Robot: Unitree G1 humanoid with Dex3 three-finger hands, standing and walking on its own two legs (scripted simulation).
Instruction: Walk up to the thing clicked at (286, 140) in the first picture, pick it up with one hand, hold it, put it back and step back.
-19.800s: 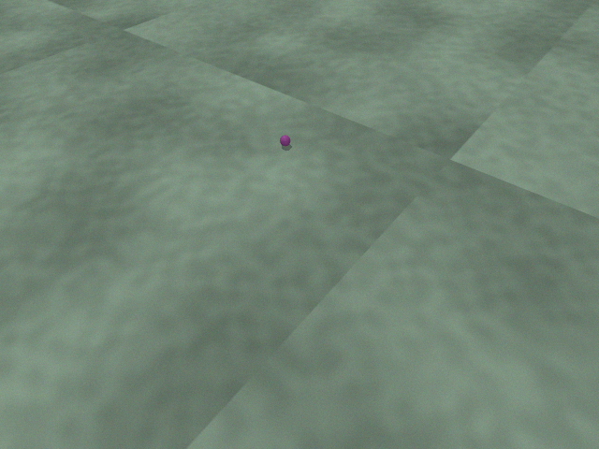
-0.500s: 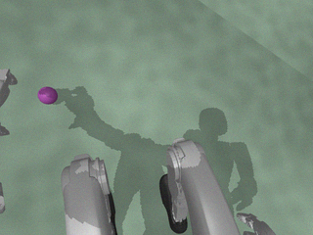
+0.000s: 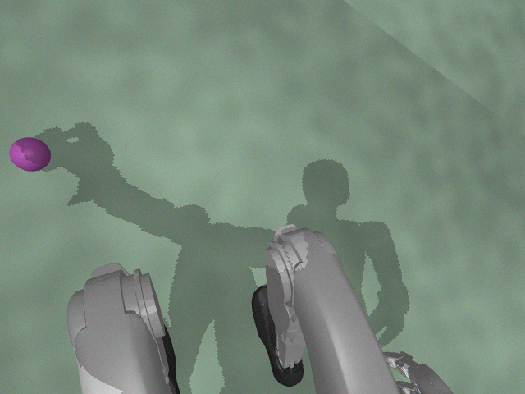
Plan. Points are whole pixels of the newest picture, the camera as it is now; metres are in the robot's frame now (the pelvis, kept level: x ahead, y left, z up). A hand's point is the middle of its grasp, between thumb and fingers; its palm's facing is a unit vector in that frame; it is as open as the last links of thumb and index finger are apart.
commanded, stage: rise first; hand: left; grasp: from above
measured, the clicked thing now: (30, 154) +0.53 +0.33 -0.31
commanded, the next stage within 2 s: none
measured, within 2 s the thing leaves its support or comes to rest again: neither
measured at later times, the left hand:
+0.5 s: hand out of the picture +0.47 +0.36 -0.18, palm faces -0.46 -0.09 -0.88, open 14.2 cm
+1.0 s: hand out of the picture +0.48 +0.35 -0.19, palm faces -0.46 -0.09 -0.88, open 14.2 cm
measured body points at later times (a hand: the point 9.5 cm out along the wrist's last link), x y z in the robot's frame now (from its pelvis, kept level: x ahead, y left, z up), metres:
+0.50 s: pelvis +0.00 +0.00 -0.01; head +0.27 +0.10 +0.34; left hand +0.50 +0.36 -0.13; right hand +0.06 -0.27 -0.10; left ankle +0.07 +0.12 -0.31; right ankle +0.10 -0.12 -0.31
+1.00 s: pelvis +0.00 +0.00 -0.01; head +0.27 +0.10 +0.33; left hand +0.50 +0.36 -0.14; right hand +0.04 -0.27 -0.10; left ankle +0.07 +0.12 -0.31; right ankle +0.10 -0.12 -0.31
